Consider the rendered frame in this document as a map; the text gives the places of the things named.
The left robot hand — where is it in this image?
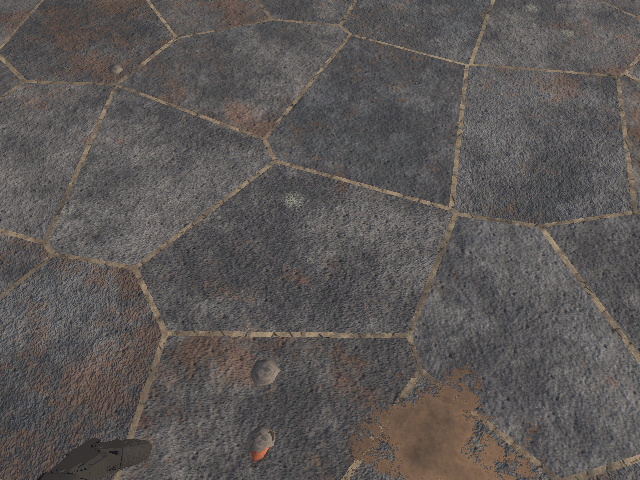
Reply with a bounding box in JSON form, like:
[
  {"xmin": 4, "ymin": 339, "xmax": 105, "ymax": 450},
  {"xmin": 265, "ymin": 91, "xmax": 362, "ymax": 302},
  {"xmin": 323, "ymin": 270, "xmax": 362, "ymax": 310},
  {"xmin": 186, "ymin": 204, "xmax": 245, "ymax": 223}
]
[{"xmin": 37, "ymin": 438, "xmax": 152, "ymax": 480}]

